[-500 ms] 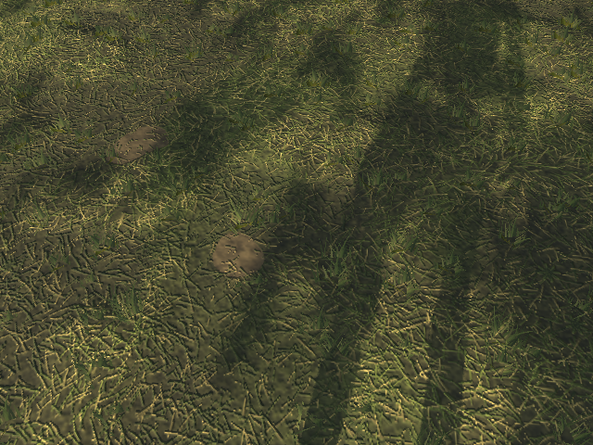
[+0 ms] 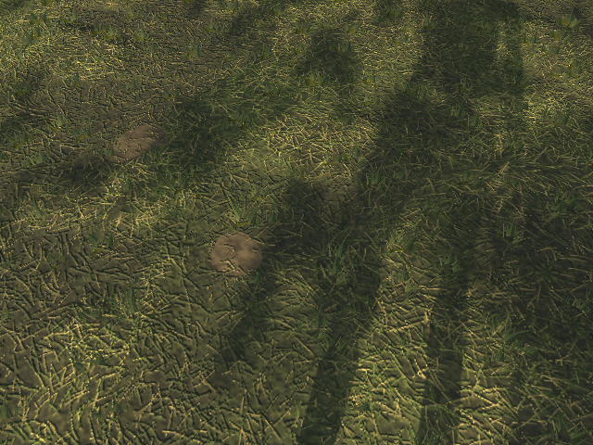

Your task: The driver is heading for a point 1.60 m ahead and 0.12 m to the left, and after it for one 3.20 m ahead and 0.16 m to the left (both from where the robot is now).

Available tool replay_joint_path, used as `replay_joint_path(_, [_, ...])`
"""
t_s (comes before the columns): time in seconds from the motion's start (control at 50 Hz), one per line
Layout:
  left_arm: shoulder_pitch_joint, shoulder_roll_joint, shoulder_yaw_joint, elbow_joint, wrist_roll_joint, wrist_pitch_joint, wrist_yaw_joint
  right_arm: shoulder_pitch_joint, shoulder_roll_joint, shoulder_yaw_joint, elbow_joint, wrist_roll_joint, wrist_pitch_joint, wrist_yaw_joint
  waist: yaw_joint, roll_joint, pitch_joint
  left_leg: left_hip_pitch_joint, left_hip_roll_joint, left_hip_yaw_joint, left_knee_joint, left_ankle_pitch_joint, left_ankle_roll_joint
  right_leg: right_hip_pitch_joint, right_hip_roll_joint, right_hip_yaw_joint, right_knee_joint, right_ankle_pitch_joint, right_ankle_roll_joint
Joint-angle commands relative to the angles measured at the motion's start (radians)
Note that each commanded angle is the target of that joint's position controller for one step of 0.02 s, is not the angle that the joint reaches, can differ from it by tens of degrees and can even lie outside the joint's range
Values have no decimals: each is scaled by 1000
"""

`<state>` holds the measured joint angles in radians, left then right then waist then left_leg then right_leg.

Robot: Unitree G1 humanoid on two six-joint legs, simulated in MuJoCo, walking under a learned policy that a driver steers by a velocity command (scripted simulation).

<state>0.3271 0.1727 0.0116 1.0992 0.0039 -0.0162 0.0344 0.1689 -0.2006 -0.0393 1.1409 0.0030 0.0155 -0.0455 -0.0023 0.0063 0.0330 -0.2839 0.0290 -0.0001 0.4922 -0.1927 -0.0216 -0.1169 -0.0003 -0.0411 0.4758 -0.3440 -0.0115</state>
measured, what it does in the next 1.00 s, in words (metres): walks ahead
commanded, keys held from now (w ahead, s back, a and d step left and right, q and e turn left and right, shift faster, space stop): no key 0.48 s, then w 0.52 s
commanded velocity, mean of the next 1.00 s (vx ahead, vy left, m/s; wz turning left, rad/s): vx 0.15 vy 0.00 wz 0.00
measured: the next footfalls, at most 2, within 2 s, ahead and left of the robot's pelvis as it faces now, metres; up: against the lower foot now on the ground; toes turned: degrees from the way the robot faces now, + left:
right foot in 1.26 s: +0.51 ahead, -0.09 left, +0.00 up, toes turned -4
left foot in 1.82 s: +0.82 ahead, +0.15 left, +0.00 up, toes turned +3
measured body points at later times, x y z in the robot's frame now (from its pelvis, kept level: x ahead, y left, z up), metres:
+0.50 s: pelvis +0.00 +0.00 +0.00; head +0.02 +0.00 +0.45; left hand -0.03 +0.23 -0.16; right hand +0.03 -0.25 -0.16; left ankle +0.04 +0.13 -0.74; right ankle -0.05 -0.11 -0.74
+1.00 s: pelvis +0.16 +0.06 +0.01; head +0.16 +0.07 +0.46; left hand +0.27 +0.32 -0.12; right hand +0.09 -0.18 -0.14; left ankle +0.08 +0.14 -0.74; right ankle +0.22 -0.11 -0.65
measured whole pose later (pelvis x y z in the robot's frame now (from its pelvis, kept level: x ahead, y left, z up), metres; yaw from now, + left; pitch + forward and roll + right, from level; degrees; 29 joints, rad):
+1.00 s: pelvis +0.16 +0.06 +0.01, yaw +0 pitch +1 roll +0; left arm 0.19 0.25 0.07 0.93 -0.03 -0.09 0.00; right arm 0.42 -0.17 -0.02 1.11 0.00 -0.10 0.01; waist -0.05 -0.04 -0.02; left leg -0.03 -0.04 0.08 0.27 -0.26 0.06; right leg -0.64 -0.12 0.00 1.06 -0.14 -0.05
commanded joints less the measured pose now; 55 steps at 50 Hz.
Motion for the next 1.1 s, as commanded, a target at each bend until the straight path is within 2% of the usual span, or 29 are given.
replay_joint_path(0.02, [86,89,13,-11,0,-4,2,19,-97,-12,-23,0,-6,-3,0,-10,18,119,16,-16,-42,152,41,-158,-38,35,-122,128,-13])
replay_joint_path(0.48, [134,73,12,-18,-2,-6,3,53,-86,-9,-22,3,-5,-7,0,-11,23,118,16,-16,-36,168,40,-156,-37,33,-121,154,-13])
replay_joint_path(0.5, [156,70,13,-8,-4,-5,4,68,-75,-6,-13,3,-4,-7,2,-19,2,124,-2,5,-25,67,40,-146,-33,31,-133,48,-20])
replay_joint_path(0.52, [163,90,21,-7,-11,-2,7,69,-76,-8,-12,7,-3,-7,6,-42,20,94,-35,40,16,-95,40,-158,-39,52,-152,-122,-43])
replay_joint_path(0.54, [154,124,32,-19,-17,0,11,60,-80,-12,-18,11,-6,-6,13,-85,56,23,-68,79,78,-250,41,-171,-73,111,-187,-307,-81])
replay_joint_path(0.56, [170,154,42,-27,-24,-3,13,19,-80,-13,-40,11,-16,-3,34,-128,106,-84,-76,98,162,-299,44,-165,-150,217,-249,-456,-129])
replay_joint_path(0.58, [173,193,57,-35,-30,-11,13,-24,-68,-10,-67,14,-33,6,48,-181,156,-178,-52,91,265,-258,57,-153,-259,351,-313,-519,-186])
replay_joint_path(0.6, [167,207,65,-43,-30,-23,14,-57,-59,-8,-89,19,-52,17,53,-192,198,-265,-2,52,345,-242,74,-138,-336,437,-346,-492,-229])
replay_joint_path(0.62, [171,190,64,-46,-21,-37,13,-81,-66,-10,-106,25,-68,26,57,-179,220,-361,32,20,408,-289,86,-79,-368,468,-348,-405,-246])
replay_joint_path(0.64, [166,176,63,-51,-20,-47,9,-86,-71,-12,-119,32,-83,34,50,-162,220,-424,60,-2,410,-318,98,-12,-369,451,-328,-312,-239])
replay_joint_path(0.66, [153,169,64,-58,-27,-51,4,-84,-76,-13,-127,37,-97,42,41,-141,204,-420,71,-5,345,-316,106,28,-348,402,-305,-232,-215])
replay_joint_path(0.68, [138,171,65,-64,-33,-51,0,-77,-78,-16,-128,39,-108,49,31,-123,180,-344,60,21,248,-291,108,22,-311,334,-283,-166,-189])
replay_joint_path(0.7, [114,179,66,-70,-37,-47,-4,-34,-71,-20,-111,39,-114,54,3,-113,148,-193,23,73,150,-221,103,-42,-263,257,-251,-122,-165])
replay_joint_path(0.72, [94,187,67,-76,-38,-42,-8,67,-67,-27,-68,39,-114,57,-41,-107,107,14,-32,132,75,-90,89,-144,-219,194,-197,-86,-147])
replay_joint_path(0.74, [91,191,66,-83,-33,-43,-10,183,-84,-45,-23,36,-109,56,-84,-98,56,197,-87,159,64,-34,78,-224,-177,152,-109,50,-131])
replay_joint_path(0.76, [51,171,57,-97,-31,-50,-12,317,-124,-65,7,33,-106,53,-154,-19,5,344,-21,44,8,-54,106,-307,-118,69,120,201,-89])
replay_joint_path(0.78, [36,90,36,-143,-24,-65,-11,454,-255,-93,11,28,-109,46,-179,283,-74,499,255,-431,-193,-184,237,-517,16,-56,536,62,-5])
replay_joint_path(0.8, [16,64,33,-165,-39,-86,-12,454,-210,-66,14,4,-125,56,-148,279,-119,486,372,-771,-337,-273,322,-618,48,111,778,-185,-17])
replay_joint_path(0.82, [-3,94,40,-177,-65,-99,-20,333,-172,-46,-18,6,-138,56,-90,169,-19,416,384,-684,-324,-333,303,-716,-24,157,879,-130,-53])
replay_joint_path(0.84, [-25,114,43,-180,-66,-105,-26,238,-126,-30,-51,8,-143,62,-61,99,28,344,334,-533,-320,-302,262,-721,-77,141,877,-25,-80])
replay_joint_path(0.86, [-31,122,52,-175,-53,-107,-25,179,-112,-19,-70,5,-142,69,-34,53,58,280,290,-409,-337,-207,231,-701,-113,126,816,65,-89])
replay_joint_path(0.88, [-31,141,64,-171,-39,-102,-23,158,-95,-11,-79,1,-140,71,-15,56,67,232,240,-299,-348,-100,201,-646,-140,114,747,117,-89])
replay_joint_path(0.9, [-19,144,70,-164,-37,-93,-27,172,-80,-5,-76,-3,-134,69,-6,74,63,208,203,-221,-354,-17,184,-600,-148,99,707,148,-82])
replay_joint_path(0.94, [-41,119,70,-167,-33,-77,-34,233,-93,-3,-62,-5,-128,56,-6,65,65,210,178,-143,-362,145,191,-607,-147,62,654,187,-56])
replay_joint_path(0.98, [-131,101,66,-204,-27,-70,-35,263,-125,-6,-62,-7,-124,42,-16,43,79,221,187,-118,-376,231,208,-660,-149,52,556,238,-27])
replay_joint_path(1.04, [-287,83,52,-261,-27,-75,-43,272,-139,-7,-81,-8,-114,28,-45,44,99,206,170,-67,-400,237,204,-641,-125,26,320,349,-8])
replay_joint_path(1.1, [-391,86,44,-293,-33,-81,-60,322,-152,-14,-78,2,-111,24,-72,53,117,236,180,-38,-412,219,203,-597,-89,-5,177,405,-13])
Keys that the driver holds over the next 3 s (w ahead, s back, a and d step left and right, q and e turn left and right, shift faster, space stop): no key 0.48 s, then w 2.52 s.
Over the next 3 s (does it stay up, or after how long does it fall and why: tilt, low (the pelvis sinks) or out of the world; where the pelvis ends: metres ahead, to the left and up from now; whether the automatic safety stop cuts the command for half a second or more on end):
stays up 1.31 0.05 -0.01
